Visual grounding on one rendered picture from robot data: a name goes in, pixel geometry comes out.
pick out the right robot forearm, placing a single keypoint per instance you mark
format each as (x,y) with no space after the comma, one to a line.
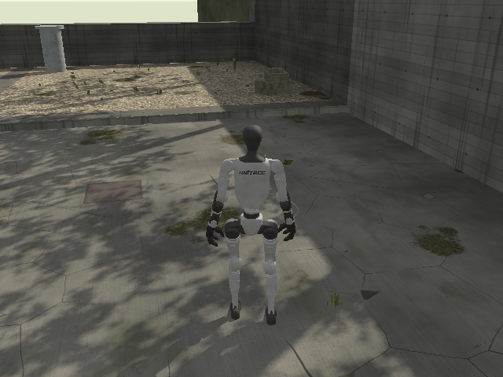
(287,210)

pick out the left robot upper arm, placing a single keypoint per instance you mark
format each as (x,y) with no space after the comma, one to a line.
(223,179)

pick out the right robot upper arm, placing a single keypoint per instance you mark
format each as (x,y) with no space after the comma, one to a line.
(280,180)

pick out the left robot hand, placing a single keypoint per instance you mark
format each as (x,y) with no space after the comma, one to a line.
(210,234)

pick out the right robot shin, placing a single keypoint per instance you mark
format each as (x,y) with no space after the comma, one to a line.
(271,287)

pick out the right robot hand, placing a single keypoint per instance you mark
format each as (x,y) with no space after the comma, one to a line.
(290,228)

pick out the left robot forearm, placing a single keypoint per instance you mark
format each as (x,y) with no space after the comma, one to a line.
(215,212)

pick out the robot left foot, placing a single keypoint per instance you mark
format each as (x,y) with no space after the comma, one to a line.
(235,313)

